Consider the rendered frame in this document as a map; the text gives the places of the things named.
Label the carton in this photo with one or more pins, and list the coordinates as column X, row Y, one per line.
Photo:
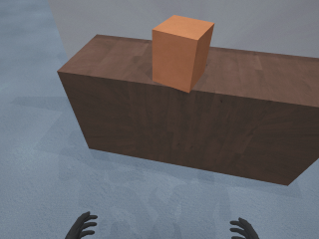
column 180, row 48

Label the pedestal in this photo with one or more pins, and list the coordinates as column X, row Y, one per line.
column 251, row 114

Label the robot right hand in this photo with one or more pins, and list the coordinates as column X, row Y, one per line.
column 248, row 232

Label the robot left hand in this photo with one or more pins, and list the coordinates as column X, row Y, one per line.
column 76, row 231

